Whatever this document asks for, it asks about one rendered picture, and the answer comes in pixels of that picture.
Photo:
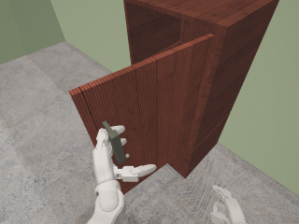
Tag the handle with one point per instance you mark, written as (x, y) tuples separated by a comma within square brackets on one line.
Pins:
[(115, 142)]

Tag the robot right hand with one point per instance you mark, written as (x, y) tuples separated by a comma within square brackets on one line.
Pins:
[(228, 213)]

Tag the cupboard door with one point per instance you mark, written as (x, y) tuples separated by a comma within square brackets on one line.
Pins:
[(156, 100)]

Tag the robot left hand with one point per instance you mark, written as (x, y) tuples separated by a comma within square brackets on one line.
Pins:
[(103, 163)]

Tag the robot left forearm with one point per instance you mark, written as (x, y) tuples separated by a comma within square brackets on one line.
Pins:
[(110, 205)]

